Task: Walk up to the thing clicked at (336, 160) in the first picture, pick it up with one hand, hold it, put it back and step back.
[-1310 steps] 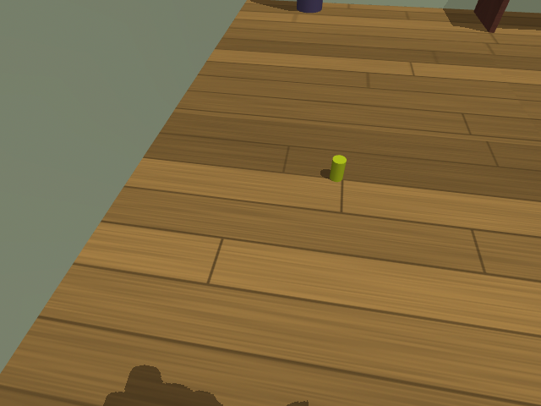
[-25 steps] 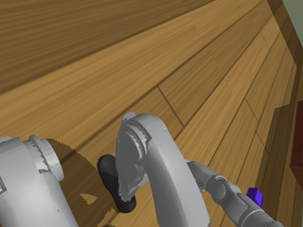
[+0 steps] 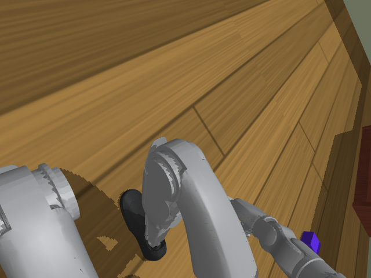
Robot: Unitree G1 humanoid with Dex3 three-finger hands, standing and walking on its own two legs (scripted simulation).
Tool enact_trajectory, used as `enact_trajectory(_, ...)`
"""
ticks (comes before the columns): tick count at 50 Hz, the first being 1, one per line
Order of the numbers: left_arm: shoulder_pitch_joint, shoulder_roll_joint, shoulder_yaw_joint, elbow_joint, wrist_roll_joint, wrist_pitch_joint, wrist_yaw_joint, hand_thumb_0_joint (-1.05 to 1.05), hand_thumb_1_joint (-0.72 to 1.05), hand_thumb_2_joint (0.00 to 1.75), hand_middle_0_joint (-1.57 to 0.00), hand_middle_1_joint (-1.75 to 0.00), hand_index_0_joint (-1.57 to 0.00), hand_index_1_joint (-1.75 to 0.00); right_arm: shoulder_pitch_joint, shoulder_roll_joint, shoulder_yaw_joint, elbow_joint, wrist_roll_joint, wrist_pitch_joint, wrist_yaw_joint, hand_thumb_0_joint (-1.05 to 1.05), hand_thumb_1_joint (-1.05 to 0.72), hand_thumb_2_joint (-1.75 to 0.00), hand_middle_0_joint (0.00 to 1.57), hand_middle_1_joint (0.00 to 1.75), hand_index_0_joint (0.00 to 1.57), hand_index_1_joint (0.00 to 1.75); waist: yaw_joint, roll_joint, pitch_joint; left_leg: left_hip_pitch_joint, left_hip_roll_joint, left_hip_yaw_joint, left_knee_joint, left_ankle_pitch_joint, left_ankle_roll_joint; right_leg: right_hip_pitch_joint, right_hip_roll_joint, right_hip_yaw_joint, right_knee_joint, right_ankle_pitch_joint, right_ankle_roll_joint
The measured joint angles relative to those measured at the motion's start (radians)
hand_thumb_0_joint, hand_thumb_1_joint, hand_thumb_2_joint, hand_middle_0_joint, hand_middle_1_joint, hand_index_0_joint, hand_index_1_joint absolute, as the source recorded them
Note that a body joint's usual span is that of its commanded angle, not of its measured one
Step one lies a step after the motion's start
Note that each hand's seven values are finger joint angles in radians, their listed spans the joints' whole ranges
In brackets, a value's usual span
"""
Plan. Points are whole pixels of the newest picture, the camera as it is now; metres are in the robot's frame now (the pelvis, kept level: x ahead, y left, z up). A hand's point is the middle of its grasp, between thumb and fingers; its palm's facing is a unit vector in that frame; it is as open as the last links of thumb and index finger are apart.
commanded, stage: withdraw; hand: left
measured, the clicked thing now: out of the picture +0.43 +0.33 -0.22
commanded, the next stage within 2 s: rise in 0.18 s
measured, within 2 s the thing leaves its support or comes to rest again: neither
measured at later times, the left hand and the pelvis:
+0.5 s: hand out of the picture +0.35 +0.41 -0.06, palm faces +0.41 -0.88 -0.24, open 17.5 cm; pelvis +0.01 -0.01 +0.04, yaw +6 degrees
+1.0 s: hand out of the picture +0.23 +0.35 +0.13, palm faces +0.40 -0.79 -0.47, open 17.3 cm; pelvis +0.03 -0.02 +0.23, yaw +15 degrees
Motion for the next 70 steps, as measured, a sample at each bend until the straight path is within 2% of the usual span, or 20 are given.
enact_trajectory(4, 0.012, 0.008, 0.032, -0.084, -0.001, 0.039, -0.034, -0.02, -0.55, 0.11, -0.14, -0.11, -0.15, -0.10, 0.023, 0.003, -0.026, 0.013, 0.014, 0.010, -0.007, 0.00, -0.91, -0.90, 0.21, 0.30, 0.21, 0.30, 0.015, 0.011, -0.009, -0.004, -0.001, 0.009, -0.006, 0.003, 0.000, -0.003, -0.004, 0.005, 0.000, -0.002, -0.004)
enact_trajectory(7, 0.029, 0.011, 0.042, -0.149, -0.018, 0.084, -0.075, -0.02, -0.56, 0.09, -0.12, -0.09, -0.12, -0.08, 0.049, 0.005, -0.056, 0.029, 0.034, 0.016, -0.010, 0.00, -0.91, -0.90, 0.21, 0.30, 0.21, 0.30, 0.029, 0.032, -0.033, -0.013, -0.002, 0.023, -0.016, 0.008, 0.003, -0.010, -0.011, 0.014, -0.002, -0.006, -0.007)
enact_trajectory(10, 0.046, -0.007, 0.018, -0.207, -0.053, 0.146, -0.123, -0.02, -0.57, 0.07, -0.10, -0.07, -0.10, -0.06, 0.085, 0.009, -0.096, 0.051, 0.063, 0.019, -0.015, 0.00, -0.91, -0.90, 0.21, 0.30, 0.21, 0.30, 0.050, 0.064, -0.075, -0.027, -0.004, 0.042, -0.032, 0.012, 0.006, -0.022, -0.019, 0.026, -0.006, -0.012, -0.012)
enact_trajectory(16, 0.093, -0.086, -0.060, -0.296, -0.092, 0.263, -0.197, -0.02, -0.58, 0.04, -0.07, -0.05, -0.08, -0.03, 0.143, 0.023, -0.172, 0.087, 0.131, 0.014, -0.016, 0.00, -0.90, -0.90, 0.21, 0.30, 0.21, 0.30, 0.094, 0.124, -0.175, -0.045, -0.004, 0.089, -0.074, 0.020, 0.014, -0.042, -0.036, 0.056, -0.020, -0.027, -0.021)
enact_trajectory(19, 0.116, -0.114, -0.070, -0.345, 0.006, 0.359, -0.178, -0.02, -0.58, 0.04, -0.07, -0.05, -0.07, -0.03, 0.159, 0.054, -0.241, 0.092, 0.181, 0.021, -0.019, 0.00, -0.90, -0.90, 0.21, 0.30, 0.21, 0.30, 0.111, 0.143, -0.214, -0.043, -0.002, 0.112, -0.105, 0.025, 0.013, -0.045, -0.043, 0.072, -0.034, -0.029, -0.028)
enact_trajectory(22, 0.134, -0.146, -0.097, -0.400, 0.064, 0.456, -0.152, -0.02, -0.57, 0.05, -0.07, -0.05, -0.07, -0.04, 0.171, 0.079, -0.298, 0.091, 0.224, 0.034, -0.021, 0.00, -0.92, -0.91, 0.21, 0.30, 0.21, 0.30, 0.125, 0.167, -0.258, -0.039, -0.004, 0.143, -0.151, 0.036, 0.012, -0.047, -0.055, 0.094, -0.060, -0.031, -0.037)
enact_trajectory(26, 0.160, -0.160, -0.097, -0.455, 0.128, 0.575, -0.113, -0.02, -0.57, 0.07, -0.09, -0.06, -0.08, -0.06, 0.178, 0.098, -0.354, 0.089, 0.263, 0.053, -0.030, 0.00, -0.94, -0.92, 0.21, 0.30, 0.21, 0.30, 0.133, 0.207, -0.313, -0.033, -0.006, 0.181, -0.217, 0.053, 0.012, -0.051, -0.069, 0.122, -0.098, -0.029, -0.044)
enact_trajectory(32, 0.231, -0.186, -0.115, -0.555, 0.149, 0.737, -0.053, -0.02, -0.53, 0.08, -0.08, -0.07, -0.07, -0.07, 0.213, 0.103, -0.442, 0.095, 0.311, 0.080, -0.048, 0.00, -0.92, -0.91, 0.21, 0.30, 0.21, 0.30, 0.168, 0.271, -0.387, -0.008, -0.004, 0.239, -0.319, 0.067, 0.011, -0.050, -0.081, 0.169, -0.161, -0.028, -0.049)
enact_trajectory(38, 0.377, -0.307, -0.198, -0.769, 0.143, 0.888, 0.004, -0.02, -0.51, 0.09, -0.07, -0.07, -0.06, -0.07, 0.247, 0.108, -0.521, 0.104, 0.364, 0.097, -0.067, 0.01, -0.91, -0.91, 0.20, 0.30, 0.21, 0.30, 0.215, 0.307, -0.437, 0.078, -0.002, 0.298, -0.469, 0.078, 0.007, 0.007, -0.091, 0.221, -0.272, -0.025, -0.054)
enact_trajectory(43, 0.509, -0.410, -0.264, -0.929, 0.136, 0.982, 0.050, -0.02, -0.51, 0.09, -0.07, -0.07, -0.06, -0.07, 0.257, 0.121, -0.546, 0.081, 0.392, 0.092, -0.098, 0.01, -0.90, -0.90, 0.20, 0.30, 0.21, 0.30, 0.226, 0.318, -0.457, 0.214, -0.005, 0.321, -0.628, 0.087, -0.006, 0.127, -0.097, 0.241, -0.411, -0.020, -0.067)
enact_trajectory(47, 0.580, -0.465, -0.305, -0.980, 0.130, 1.034, 0.090, -0.02, -0.51, 0.08, -0.07, -0.07, -0.06, -0.06, 0.263, 0.133, -0.551, 0.064, 0.401, 0.073, -0.131, 0.01, -0.90, -0.90, 0.20, 0.30, 0.21, 0.30, 0.223, 0.319, -0.474, 0.354, -0.009, 0.330, -0.760, 0.094, -0.014, 0.260, -0.102, 0.250, -0.534, -0.016, -0.076)
enact_trajectory(61, 0.744, -0.601, -0.439, -1.003, 0.109, 1.154, 0.183, -0.01, -0.57, 0.04, -0.06, -0.05, -0.05, -0.05, 0.327, 0.133, -0.557, 0.037, 0.404, -0.026, -0.212, 0.01, -0.90, -0.90, 0.20, 0.30, 0.21, 0.30, 0.205, 0.328, -0.516, 0.887, -0.024, 0.347, -1.203, 0.147, -0.019, 0.796, -0.116, 0.265, -0.981, 0.038, -0.078)
enact_trajectory(70, 0.909, -0.666, -0.536, -1.147, 0.098, 1.240, 0.216, -0.01, -0.59, 0.02, -0.05, -0.05, -0.05, -0.04, 0.410, 0.156, -0.543, 0.029, 0.397, -0.051, -0.254, 0.01, -0.90, -0.90, 0.20, 0.30, 0.21, 0.30, 0.203, 0.332, -0.497, 1.219, -0.033, 0.353, -1.461, 0.200, -0.009, 1.137, -0.124, 0.271, -1.259, 0.101, -0.068)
